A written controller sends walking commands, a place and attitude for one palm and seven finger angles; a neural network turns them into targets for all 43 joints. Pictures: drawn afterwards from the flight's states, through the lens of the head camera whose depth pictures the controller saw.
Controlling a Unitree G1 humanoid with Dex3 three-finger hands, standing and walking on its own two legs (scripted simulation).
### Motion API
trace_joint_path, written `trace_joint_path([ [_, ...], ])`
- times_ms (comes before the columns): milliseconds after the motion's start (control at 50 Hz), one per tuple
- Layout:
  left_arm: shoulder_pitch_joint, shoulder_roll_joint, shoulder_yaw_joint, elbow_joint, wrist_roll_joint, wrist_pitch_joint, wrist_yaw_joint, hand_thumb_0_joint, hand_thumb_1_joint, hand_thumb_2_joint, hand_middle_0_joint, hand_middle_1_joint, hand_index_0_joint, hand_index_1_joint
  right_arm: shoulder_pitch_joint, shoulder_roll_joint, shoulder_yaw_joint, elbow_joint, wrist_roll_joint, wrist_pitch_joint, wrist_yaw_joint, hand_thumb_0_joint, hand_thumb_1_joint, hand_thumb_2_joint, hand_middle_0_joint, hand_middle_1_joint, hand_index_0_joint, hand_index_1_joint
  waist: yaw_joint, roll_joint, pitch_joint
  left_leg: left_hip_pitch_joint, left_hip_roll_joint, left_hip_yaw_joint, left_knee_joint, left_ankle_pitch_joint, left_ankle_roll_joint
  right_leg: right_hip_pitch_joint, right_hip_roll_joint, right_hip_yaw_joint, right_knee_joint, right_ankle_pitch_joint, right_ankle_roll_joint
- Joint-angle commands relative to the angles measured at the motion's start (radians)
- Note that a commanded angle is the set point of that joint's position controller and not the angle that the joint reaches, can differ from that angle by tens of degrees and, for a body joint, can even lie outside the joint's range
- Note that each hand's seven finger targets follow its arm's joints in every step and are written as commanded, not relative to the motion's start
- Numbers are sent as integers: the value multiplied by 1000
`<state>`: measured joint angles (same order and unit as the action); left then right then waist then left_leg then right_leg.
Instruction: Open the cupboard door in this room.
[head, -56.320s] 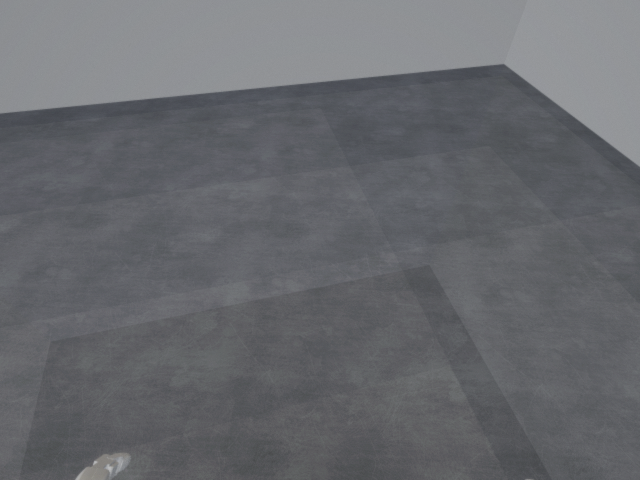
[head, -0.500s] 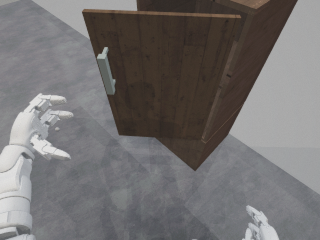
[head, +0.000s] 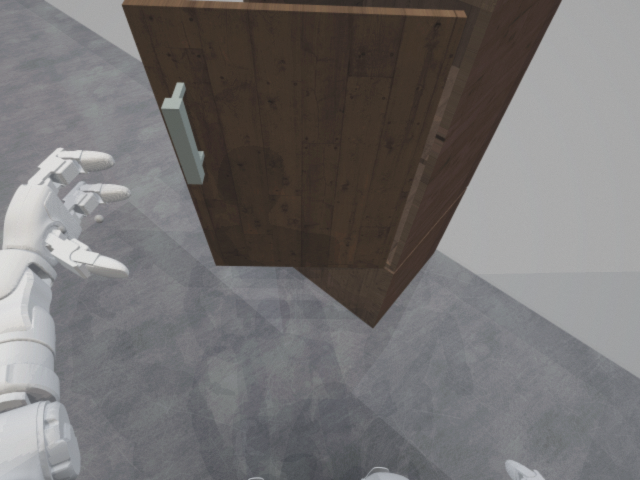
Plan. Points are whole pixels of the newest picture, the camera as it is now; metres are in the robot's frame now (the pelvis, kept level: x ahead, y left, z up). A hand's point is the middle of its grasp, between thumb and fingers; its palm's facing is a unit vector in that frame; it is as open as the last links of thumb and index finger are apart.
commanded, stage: move the hooked fingers beside the handle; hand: left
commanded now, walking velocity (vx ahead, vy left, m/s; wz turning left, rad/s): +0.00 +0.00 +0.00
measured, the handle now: (188, 135) +0.57 +0.20 +0.08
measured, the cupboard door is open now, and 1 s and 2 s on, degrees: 40 40 40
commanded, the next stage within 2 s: slide the fingers in behind the handle in 1.74 s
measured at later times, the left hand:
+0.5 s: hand (121, 175) +0.47 +0.27 +0.09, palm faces +0.00 -1.00 -0.01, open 14.0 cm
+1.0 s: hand (131, 150) +0.52 +0.27 +0.09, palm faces -0.01 -1.00 -0.02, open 14.0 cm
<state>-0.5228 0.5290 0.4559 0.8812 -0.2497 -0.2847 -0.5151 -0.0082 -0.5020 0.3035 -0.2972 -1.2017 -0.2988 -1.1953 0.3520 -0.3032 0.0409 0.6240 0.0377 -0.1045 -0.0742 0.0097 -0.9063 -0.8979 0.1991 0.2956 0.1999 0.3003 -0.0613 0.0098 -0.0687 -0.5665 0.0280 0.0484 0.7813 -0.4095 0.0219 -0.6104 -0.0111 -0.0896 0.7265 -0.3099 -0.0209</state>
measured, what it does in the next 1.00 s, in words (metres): stands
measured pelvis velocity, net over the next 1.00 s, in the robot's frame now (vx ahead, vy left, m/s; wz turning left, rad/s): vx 0.01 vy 0.01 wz -0.04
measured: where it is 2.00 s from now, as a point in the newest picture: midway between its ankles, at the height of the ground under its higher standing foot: outside the picture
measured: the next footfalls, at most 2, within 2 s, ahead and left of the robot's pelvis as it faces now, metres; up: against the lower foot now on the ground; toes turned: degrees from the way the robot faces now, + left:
none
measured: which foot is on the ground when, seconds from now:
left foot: down 0.00-1.00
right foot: down 0.00-1.00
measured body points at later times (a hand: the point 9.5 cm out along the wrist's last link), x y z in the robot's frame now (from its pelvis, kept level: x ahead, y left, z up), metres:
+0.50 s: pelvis +0.00 +0.01 -0.01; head +0.10 +0.03 +0.43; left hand +0.47 +0.32 +0.10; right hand +0.02 -0.26 -0.12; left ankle -0.02 +0.10 -0.71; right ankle +0.03 -0.11 -0.71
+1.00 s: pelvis +0.01 +0.01 -0.01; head +0.15 +0.04 +0.41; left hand +0.52 +0.32 +0.09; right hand -0.02 -0.26 -0.11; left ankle -0.02 +0.10 -0.71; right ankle +0.03 -0.11 -0.71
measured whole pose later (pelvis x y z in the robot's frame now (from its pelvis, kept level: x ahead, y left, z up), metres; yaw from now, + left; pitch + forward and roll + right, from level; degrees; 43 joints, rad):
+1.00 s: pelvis +0.01 +0.01 -0.01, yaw -3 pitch +21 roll -3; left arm -0.92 0.76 0.54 1.22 -0.10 -0.31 -0.47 -0.01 -0.50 0.30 -0.30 -1.20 -0.30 -1.19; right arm 0.45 -0.30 0.06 0.59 -0.01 0.09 -0.03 0.00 -0.91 -0.90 0.20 0.30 0.20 0.30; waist -0.19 0.01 -0.08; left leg -0.80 0.06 0.06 0.89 -0.46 0.04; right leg -0.82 0.02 -0.08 0.77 -0.31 0.00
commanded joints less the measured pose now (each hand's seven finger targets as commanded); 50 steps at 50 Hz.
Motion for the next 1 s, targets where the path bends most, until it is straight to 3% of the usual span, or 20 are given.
trace_joint_path([
  [0,-392,316,62,-137,-9,-54,13,0,-500,300,-300,-1200,-300,-1200,61,-157,-62,-109,-1,-24,-9,0,-900,-900,200,300,200,300,3,74,-308,84,-18,-60,-104,315,1,199,21,65,-48,253,-6],
  [80,-462,310,45,-159,12,-91,39,0,-500,300,-300,-1200,-300,-1200,83,-153,-63,-109,-8,-7,0,0,-900,-900,200,300,200,300,-6,99,-375,138,-10,-71,-85,400,-6,179,28,60,-27,285,-6],
  [160,-533,347,70,-57,17,-102,50,0,-500,300,-300,-1200,-300,-1200,96,-160,-58,-92,-9,14,-2,0,-900,-900,200,300,200,300,-27,45,-337,72,-9,-67,-78,325,1,168,31,63,-27,251,-3],
  [240,-593,343,34,-11,56,-104,48,0,-500,300,-300,-1200,-300,-1200,110,-159,-58,-85,-12,29,1,0,-900,-900,200,300,200,300,-39,131,-345,94,-7,-74,-71,328,-5,108,28,59,-19,222,-5],
  [280,-653,351,25,-10,65,-111,48,0,-500,300,-300,-1200,-300,-1200,129,-164,-58,-76,-17,38,2,0,-900,-900,200,300,200,300,-54,118,-376,118,-1,-89,-59,374,-9,90,32,55,-10,232,-4],
  [360,-714,387,46,61,58,-111,49,0,-500,300,-300,-1200,-300,-1200,148,-173,-55,-65,-20,55,-1,0,-900,-900,200,300,200,300,-73,75,-374,69,-1,-91,-46,342,-4,90,35,56,-5,227,-3],
  [440,-748,450,68,110,90,-105,57,0,-500,300,-300,-1200,-300,-1200,172,-179,-53,-58,-24,74,2,0,-900,-900,200,300,200,300,-79,109,-388,39,-1,-88,-34,334,-1,78,33,62,2,226,1],
  [480,-769,444,56,81,103,-114,54,0,-500,300,-300,-1200,-300,-1200,192,-177,-55,-59,-30,83,7,0,-900,-900,200,300,200,300,-74,176,-453,107,2,-96,-21,433,-12,57,38,57,18,255,-2],
  [500,-761,460,71,93,106,-115,56,0,-500,300,-300,-1200,-300,-1200,201,-180,-57,-57,-33,89,10,0,-900,-900,200,300,200,300,-73,163,-467,115,6,-98,-13,453,-15,55,40,55,19,262,-2],
  [560,-792,452,60,125,97,-108,51,0,-500,300,-300,-1200,-300,-1200,214,-181,-55,-55,-33,108,11,0,-900,-900,200,300,200,300,-98,137,-433,85,8,-96,-7,448,-9,46,46,52,18,275,-1],
  [600,-808,485,80,146,103,-102,49,0,-500,300,-300,-1200,-300,-1200,223,-188,-57,-54,-34,120,10,0,-900,-900,200,300,200,300,-98,123,-434,68,9,-100,-7,436,-8,49,46,53,17,270,1],
  [660,-816,503,87,126,112,-100,52,0,-500,300,-300,-1200,-300,-1200,241,-188,-56,-61,-39,133,13,0,-900,-900,200,300,200,300,-96,187,-466,104,10,-98,4,500,-12,37,48,53,23,298,-4],
  [720,-821,553,112,149,130,-94,57,0,-500,300,-300,-1200,-300,-1200,254,-190,-55,-61,-42,152,17,0,-900,-900,200,300,200,300,-97,163,-472,72,12,-97,14,485,-8,48,51,56,24,304,1],
  [740,-831,524,87,165,132,-89,57,0,-500,300,-300,-1200,-300,-1200,253,-187,-53,-62,-41,155,19,0,-900,-900,200,300,200,300,-114,147,-446,52,11,-90,12,457,-1,42,51,57,17,301,4],
  [760,-845,533,90,173,129,-91,56,0,-500,300,-300,-1200,-300,-1200,260,-189,-51,-61,-41,158,16,0,-900,-900,200,300,200,300,-118,137,-434,51,13,-96,13,467,0,45,53,55,19,310,0],
  [820,-856,533,79,194,141,-79,56,0,-500,300,-300,-1200,-300,-1200,268,-191,-49,-63,-43,168,19,0,-900,-900,200,300,200,300,-127,167,-432,43,12,-92,14,437,2,25,54,57,15,289,3],
  [840,-838,550,96,185,142,-80,55,0,-500,300,-300,-1200,-300,-1200,273,-192,-52,-66,-44,170,19,0,-900,-900,200,300,200,300,-118,156,-454,40,12,-89,20,446,3,42,53,60,19,301,3],
  [860,-812,557,105,170,139,-88,50,0,-500,300,-300,-1200,-300,-1200,278,-191,-51,-75,-46,172,21,0,-900,-900,200,300,200,300,-101,207,-484,78,13,-94,22,514,-5,44,56,54,30,326,-6],
  [900,-773,541,107,131,131,-92,40,0,-500,300,-300,-1200,-300,-1200,278,-187,-56,-80,-47,179,29,0,-900,-900,200,300,200,300,-91,232,-537,135,21,-91,31,594,-13,40,58,53,31,358,-1],
  [980,-739,540,125,132,105,-85,28,0,-500,300,-300,-1200,-300,-1200,271,-188,-61,-91,-43,190,34,0,-900,-900,200,300,200,300,-93,144,-496,72,19,-82,27,555,2,88,63,56,25,390,2],
])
